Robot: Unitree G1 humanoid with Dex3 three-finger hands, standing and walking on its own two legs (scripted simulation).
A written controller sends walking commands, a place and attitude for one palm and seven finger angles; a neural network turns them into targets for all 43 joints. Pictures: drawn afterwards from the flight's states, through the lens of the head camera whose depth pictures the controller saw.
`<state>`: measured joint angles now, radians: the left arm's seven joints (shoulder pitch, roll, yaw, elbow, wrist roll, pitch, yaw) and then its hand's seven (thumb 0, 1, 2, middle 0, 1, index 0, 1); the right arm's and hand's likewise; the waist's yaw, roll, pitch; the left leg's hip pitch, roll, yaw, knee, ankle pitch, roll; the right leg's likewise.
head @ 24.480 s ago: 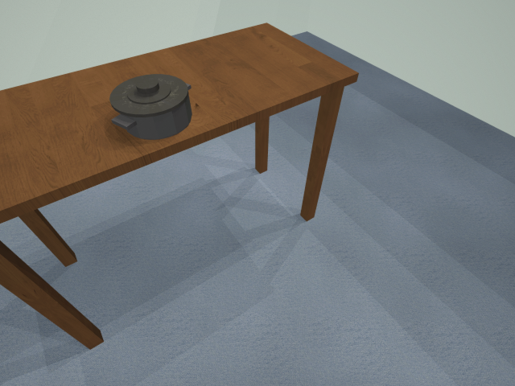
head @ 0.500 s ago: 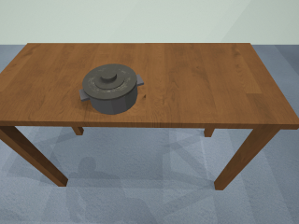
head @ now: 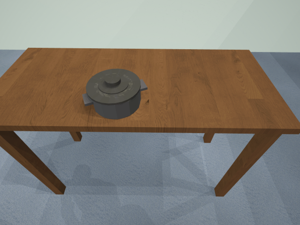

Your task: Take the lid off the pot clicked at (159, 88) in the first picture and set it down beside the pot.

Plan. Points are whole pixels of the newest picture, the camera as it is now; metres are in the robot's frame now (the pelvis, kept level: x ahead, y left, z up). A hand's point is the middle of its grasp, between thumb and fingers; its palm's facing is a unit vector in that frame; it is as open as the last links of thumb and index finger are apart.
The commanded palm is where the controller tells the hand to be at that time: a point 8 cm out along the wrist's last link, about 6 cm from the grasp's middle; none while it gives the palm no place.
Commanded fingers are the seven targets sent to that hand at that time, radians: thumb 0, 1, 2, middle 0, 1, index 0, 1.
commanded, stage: shuffle to correct the standing spot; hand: left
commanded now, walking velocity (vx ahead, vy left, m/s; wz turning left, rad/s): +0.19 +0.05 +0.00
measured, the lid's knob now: (112, 80) +0.53 +0.16 +0.10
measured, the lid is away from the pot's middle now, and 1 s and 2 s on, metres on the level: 0.01 0.01 0.01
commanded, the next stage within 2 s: come to a stop and stand still in 0.16 s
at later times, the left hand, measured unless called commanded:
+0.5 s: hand out of the picture +0.04 +0.20 -0.19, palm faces +0.10 -0.98 -0.17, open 7.3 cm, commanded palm none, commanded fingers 0.00 0.90 0.90 -0.20 -0.30 -0.20 -0.30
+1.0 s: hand out of the picture +0.11 +0.21 -0.17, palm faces +0.02 -0.96 -0.27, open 7.3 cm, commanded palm none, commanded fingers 0.00 0.90 0.90 -0.20 -0.30 -0.20 -0.30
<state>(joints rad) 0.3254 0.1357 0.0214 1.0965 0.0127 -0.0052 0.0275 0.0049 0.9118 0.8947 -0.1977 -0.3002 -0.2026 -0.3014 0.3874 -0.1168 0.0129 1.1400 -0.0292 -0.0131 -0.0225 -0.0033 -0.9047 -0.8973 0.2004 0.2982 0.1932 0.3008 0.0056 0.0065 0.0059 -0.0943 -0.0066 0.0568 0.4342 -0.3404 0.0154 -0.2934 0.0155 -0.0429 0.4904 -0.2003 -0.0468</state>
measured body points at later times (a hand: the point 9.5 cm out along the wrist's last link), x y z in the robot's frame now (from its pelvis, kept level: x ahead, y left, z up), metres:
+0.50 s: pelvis +0.07 +0.04 -0.01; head +0.09 +0.05 +0.44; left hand +0.04 +0.25 -0.18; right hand +0.10 -0.19 -0.16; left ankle +0.07 +0.16 -0.74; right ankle +0.04 -0.09 -0.73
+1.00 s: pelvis +0.05 +0.02 -0.01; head +0.05 +0.01 +0.44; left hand +0.11 +0.26 -0.15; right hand +0.10 -0.22 -0.16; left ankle +0.06 +0.14 -0.74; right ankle +0.05 -0.08 -0.74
